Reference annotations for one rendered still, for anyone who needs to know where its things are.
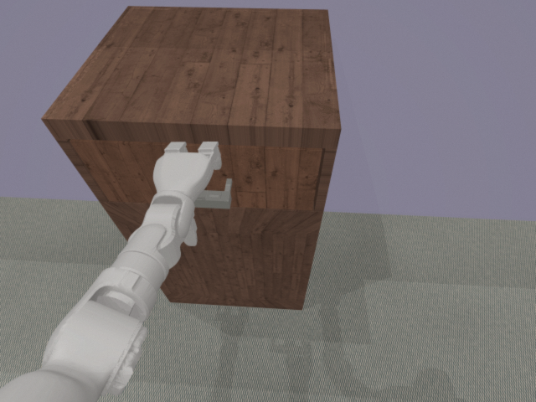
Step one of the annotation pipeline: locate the robot left hand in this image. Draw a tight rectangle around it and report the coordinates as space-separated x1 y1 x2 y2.
153 142 222 246

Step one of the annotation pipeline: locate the drawer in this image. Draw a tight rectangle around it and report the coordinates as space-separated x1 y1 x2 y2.
70 139 322 210

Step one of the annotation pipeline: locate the cabinet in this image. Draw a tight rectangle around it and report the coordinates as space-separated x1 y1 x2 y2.
41 6 341 310

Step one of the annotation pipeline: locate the left robot forearm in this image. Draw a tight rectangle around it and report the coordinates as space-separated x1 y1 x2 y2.
42 191 195 367

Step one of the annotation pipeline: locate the left robot upper arm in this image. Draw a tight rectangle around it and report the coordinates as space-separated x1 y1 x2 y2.
0 300 148 402

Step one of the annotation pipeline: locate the handle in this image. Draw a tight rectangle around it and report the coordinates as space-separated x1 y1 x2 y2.
194 178 232 209

